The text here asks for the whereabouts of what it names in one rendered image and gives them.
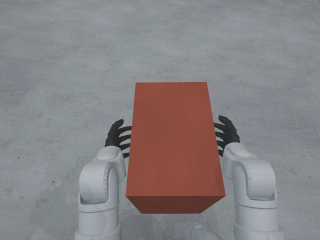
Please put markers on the robot left hand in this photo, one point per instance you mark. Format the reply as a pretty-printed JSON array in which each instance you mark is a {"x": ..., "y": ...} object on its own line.
[{"x": 113, "y": 138}]

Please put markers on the robot right hand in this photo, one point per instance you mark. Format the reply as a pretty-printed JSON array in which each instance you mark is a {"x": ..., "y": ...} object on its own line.
[{"x": 230, "y": 135}]

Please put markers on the robot right thigh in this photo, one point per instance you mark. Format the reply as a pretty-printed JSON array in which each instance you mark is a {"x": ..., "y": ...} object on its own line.
[{"x": 202, "y": 234}]

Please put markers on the left robot forearm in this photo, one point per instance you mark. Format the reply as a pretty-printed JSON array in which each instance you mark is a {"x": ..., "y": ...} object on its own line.
[{"x": 98, "y": 196}]

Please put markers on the carton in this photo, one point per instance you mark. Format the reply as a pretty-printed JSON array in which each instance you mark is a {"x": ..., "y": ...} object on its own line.
[{"x": 174, "y": 165}]

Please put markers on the right robot forearm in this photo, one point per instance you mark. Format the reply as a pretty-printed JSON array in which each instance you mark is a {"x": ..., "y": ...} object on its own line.
[{"x": 255, "y": 194}]

